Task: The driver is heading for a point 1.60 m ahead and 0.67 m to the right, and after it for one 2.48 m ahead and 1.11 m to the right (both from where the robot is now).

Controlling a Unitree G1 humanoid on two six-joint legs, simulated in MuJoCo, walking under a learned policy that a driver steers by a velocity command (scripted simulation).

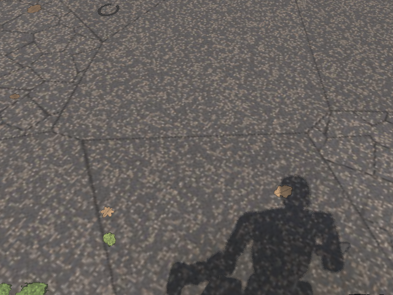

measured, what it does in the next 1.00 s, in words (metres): walks ahead, turning right: right foot, then left foot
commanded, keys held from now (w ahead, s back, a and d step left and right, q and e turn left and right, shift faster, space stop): e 0.56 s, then w+e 0.30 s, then w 0.14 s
